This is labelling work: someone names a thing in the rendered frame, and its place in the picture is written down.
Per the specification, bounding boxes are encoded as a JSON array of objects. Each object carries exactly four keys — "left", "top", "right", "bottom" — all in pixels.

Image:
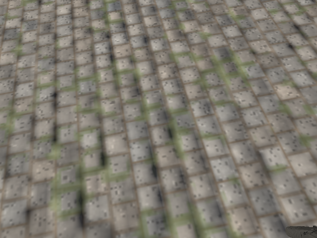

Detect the right robot hand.
[{"left": 285, "top": 225, "right": 317, "bottom": 238}]

